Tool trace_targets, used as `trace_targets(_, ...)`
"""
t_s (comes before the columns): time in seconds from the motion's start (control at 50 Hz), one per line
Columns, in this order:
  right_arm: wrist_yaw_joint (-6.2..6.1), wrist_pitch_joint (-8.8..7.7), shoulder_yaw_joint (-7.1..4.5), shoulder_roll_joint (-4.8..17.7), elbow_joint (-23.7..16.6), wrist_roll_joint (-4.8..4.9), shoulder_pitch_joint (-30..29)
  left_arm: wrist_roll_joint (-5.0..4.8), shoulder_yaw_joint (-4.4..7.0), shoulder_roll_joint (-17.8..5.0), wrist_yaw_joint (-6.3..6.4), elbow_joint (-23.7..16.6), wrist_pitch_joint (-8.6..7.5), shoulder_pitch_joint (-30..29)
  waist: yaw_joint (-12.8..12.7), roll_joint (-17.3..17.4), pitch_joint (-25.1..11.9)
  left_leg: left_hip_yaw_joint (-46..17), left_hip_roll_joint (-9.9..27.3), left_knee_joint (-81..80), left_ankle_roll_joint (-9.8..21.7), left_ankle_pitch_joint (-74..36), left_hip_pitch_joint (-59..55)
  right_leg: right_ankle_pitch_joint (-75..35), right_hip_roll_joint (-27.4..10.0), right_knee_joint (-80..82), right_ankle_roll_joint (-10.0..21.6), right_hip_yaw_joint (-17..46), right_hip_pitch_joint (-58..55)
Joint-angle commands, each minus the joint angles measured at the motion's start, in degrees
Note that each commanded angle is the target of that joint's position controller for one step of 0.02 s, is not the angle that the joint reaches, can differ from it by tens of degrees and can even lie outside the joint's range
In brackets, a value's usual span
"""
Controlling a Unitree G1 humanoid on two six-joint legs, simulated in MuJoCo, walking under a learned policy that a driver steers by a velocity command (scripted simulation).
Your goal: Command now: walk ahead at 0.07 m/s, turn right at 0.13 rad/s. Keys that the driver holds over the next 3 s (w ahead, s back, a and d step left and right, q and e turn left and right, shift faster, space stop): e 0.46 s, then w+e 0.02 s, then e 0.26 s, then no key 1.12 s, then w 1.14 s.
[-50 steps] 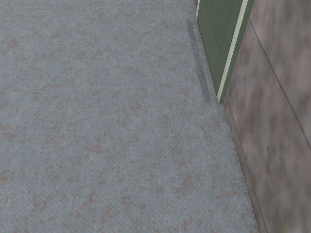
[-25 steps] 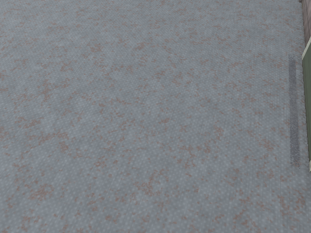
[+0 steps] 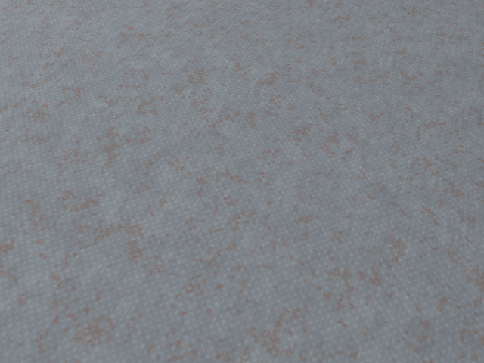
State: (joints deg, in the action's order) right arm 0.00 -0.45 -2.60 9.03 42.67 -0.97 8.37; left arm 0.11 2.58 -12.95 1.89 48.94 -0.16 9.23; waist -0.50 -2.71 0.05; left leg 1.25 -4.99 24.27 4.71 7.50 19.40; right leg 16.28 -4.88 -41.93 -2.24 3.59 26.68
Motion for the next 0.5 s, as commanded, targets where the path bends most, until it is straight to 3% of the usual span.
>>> trace_targets(0.02,-1.26,-0.66,-1.34,6.0,-3.0,-0.12,-5.1,0.16,1.24,-4.5,0.66,-1.6,0.27,3.3,-2.3,8.8,-6.0,-11.7,15.3,-10.3,6.8,4.9,-0.9,-2.7,0.0,3.4,1.0,-0.5,-9.2)
trace_targets(0.08,-2.15,-0.1,-2.09,7.7,-1.1,1.08,-3.7,0.67,1.77,-5.6,0.94,-3.0,0.07,1.5,-2.0,6.9,-2.2,-9.8,13.8,-6.6,3.9,7.6,-2.5,-6.8,0.8,7.6,3.4,-1.9,-8.1)
trace_targets(0.12,-2.58,0.28,-3.23,9.2,-2.0,0.66,-1.2,-1.04,2.57,-7.8,0.92,-3.1,0.24,0.7,0.9,-0.8,-1.0,-6.8,10.4,-1.9,1.4,4.9,-4.7,-13.8,0.4,7.6,5.5,-0.3,-5.9)
trace_targets(0.16,-3.0,1.14,-3.84,9.4,-2.5,0.95,-1.3,-1.13,2.87,-7.0,0.62,-3.9,0.15,0.7,0.7,-2.4,-2.4,-2.5,9.2,2.2,0.7,6.8,-8.2,-9.8,0.1,9.4,6.1,2.9,-1.7)
trace_targets(0.22,-3.53,2.08,-3.97,7.6,-3.4,0.76,-1.6,-1.31,3.53,-8.0,0.76,-6.3,0.33,-1.2,1.2,0.1,-3.3,-0.7,9.8,4.9,0.7,3.8,-9.4,-9.1,0.3,8.7,6.8,6.0,0.9)
trace_targets(0.3,-3.82,2.26,-4.53,8.2,-4.0,0.85,-1.1,-1.0,3.63,-7.8,0.33,-9.0,0.55,-0.2,0.8,1.4,-6.1,-1.6,13.1,6.3,1.8,0.0,-11.3,-11.4,1.3,4.9,7.3,7.0,2.2)
trace_targets(0.36,-3.99,1.93,-4.9,9.9,-3.9,0.98,-0.9,-1.19,3.56,-7.3,-0.13,-10.6,1.22,1.4,-0.1,7.0,-7.8,-5.3,20.0,3.6,4.2,-4.4,-12.7,-11.2,4.1,-3.0,5.8,1.4,2.8)
trace_targets(0.38,-4.14,1.72,-4.78,9.9,-4.6,1.25,-2.6,-1.22,3.49,-6.7,-0.56,-11.0,1.56,2.2,-0.7,10.8,-7.9,-8.6,24.2,2.9,5.9,-6.6,-11.7,-3.7,4.3,-6.7,5.4,-0.6,2.1)
trace_targets(0.42,-4.33,1.32,-4.88,11.8,-5.3,1.83,-4.9,-1.41,3.67,-6.0,-1.61,-12.4,2.54,2.4,-1.5,10.3,-6.3,-10.3,28.7,3.1,6.4,-9.7,-8.2,9.8,2.6,-9.5,5.8,-2.4,0.9)
trace_targets(0.44,-4.21,1.36,-5.05,12.9,-5.7,2.35,-6.9,-1.66,3.69,-5.4,-2.01,-12.5,2.87,3.1,-2.5,8.9,-5.0,-6.8,27.0,4.6,4.1,-7.4,-4.4,8.5,2.7,-4.7,6.7,-3.4,-3.0)
trace_targets(0.46,-4.12,1.43,-5.02,12.5,-5.6,2.81,-8.3,-1.55,4.2,-6.0,-2.0,-11.7,3.24,4.2,-2.9,6.6,-3.5,-1.1,22.6,8.9,0.5,-3.1,0.5,1.7,3.8,1.9,8.3,-2.8,-8.6)
trace_targets(0.48,-3.93,1.91,-4.72,10.6,-5.0,1.91,-5.0,-0.72,5.69,-11.1,-1.77,-11.2,3.05,6.2,-1.7,-5.6,-2.1,7.4,14.6,22.3,-4.0,14.0,7.8,-5.3,-0.2,13.3,12.4,9.0,-12.7)
trace_targets(0.5,-3.92,1.48,-4.08,10.3,-10.0,1.62,-11.6,-0.51,7.08,-18.3,-1.99,-12.7,1.55,8.9,-4.0,-19.0,-0.5,4.5,2.5,39.9,-7.5,31.4,24.5,-8.8,-10.3,25.3,23.1,39.0,-18.1)
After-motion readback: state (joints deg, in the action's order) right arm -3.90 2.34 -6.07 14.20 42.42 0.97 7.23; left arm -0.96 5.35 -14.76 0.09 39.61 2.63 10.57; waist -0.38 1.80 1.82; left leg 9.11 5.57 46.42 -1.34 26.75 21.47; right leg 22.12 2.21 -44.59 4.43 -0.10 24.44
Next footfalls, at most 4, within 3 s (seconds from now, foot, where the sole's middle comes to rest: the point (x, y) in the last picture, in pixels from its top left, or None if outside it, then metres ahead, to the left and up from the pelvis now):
0.08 right None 0.07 -0.15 -0.77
1.02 left None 0.19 0.03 -0.77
2.56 left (300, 350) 0.52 -0.15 -0.77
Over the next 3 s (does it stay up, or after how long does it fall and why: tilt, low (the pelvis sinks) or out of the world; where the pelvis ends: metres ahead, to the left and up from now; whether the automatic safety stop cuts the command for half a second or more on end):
stays up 0.51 -0.25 0.01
